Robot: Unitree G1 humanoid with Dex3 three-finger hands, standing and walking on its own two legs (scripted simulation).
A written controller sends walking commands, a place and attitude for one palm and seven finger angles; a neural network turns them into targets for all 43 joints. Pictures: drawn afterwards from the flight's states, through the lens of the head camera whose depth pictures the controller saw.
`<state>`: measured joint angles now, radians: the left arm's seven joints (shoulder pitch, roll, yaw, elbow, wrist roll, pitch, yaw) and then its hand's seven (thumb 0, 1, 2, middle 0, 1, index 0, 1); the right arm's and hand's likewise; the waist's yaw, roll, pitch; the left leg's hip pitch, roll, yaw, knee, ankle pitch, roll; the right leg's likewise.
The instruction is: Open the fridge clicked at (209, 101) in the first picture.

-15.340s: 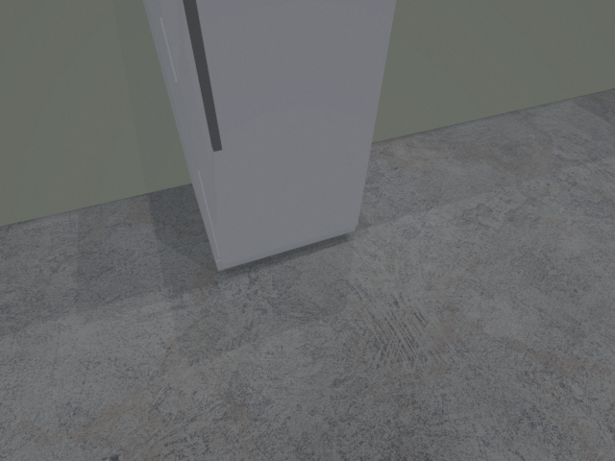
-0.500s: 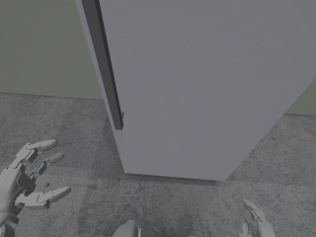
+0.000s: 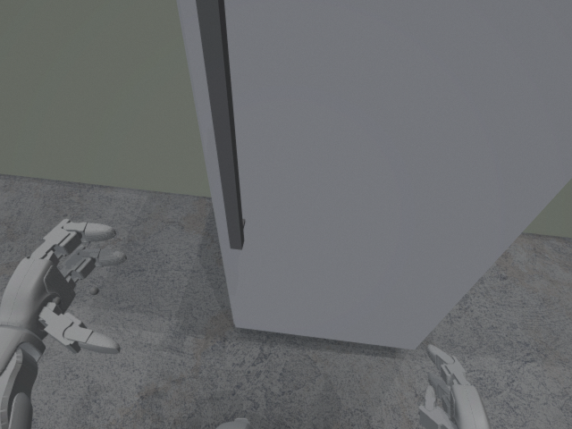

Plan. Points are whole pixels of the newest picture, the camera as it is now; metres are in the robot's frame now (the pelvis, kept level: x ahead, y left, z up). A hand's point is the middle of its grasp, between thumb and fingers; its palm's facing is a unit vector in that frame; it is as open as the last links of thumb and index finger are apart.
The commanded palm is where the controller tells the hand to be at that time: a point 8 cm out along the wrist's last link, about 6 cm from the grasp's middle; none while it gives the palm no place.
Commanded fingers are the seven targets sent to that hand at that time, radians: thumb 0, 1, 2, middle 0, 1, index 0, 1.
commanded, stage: raise the hand to about handle height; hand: left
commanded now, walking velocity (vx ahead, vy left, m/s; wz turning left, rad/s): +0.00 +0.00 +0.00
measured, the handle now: (230, 146) +0.48 +0.14 +0.14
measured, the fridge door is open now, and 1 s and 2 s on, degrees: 0 0 0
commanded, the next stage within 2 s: move the hooked fingers beside the handle in 0.72 s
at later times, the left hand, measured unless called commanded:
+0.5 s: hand (107, 263) +0.28 +0.25 +0.11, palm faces +0.02 -1.00 -0.06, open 14.0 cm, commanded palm +0.25 +0.30 +0.12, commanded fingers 0.00 -0.50 0.30 -0.30 -1.20 -0.30 -1.20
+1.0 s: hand (121, 254) +0.29 +0.24 +0.11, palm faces +0.02 -1.00 -0.04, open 14.0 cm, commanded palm +0.27 +0.28 +0.11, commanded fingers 0.00 -0.50 0.30 -0.30 -1.20 -0.30 -1.20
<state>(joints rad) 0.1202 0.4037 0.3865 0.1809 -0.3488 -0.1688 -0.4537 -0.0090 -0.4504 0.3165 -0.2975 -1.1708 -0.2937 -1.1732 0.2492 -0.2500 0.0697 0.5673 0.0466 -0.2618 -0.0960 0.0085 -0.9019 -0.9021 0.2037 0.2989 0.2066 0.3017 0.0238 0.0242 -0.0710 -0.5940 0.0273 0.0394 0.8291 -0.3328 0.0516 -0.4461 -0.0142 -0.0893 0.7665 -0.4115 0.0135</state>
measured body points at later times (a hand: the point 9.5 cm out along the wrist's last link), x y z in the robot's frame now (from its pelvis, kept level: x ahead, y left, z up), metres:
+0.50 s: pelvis +0.00 -0.02 +0.01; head +0.02 -0.02 +0.46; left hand +0.27 +0.31 +0.11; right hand +0.16 -0.26 -0.06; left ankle +0.05 +0.08 -0.70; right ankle -0.01 -0.13 -0.70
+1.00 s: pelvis +0.01 -0.03 +0.01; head +0.03 -0.04 +0.46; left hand +0.28 +0.29 +0.11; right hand +0.17 -0.28 -0.07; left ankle +0.05 +0.08 -0.70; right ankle -0.01 -0.13 -0.70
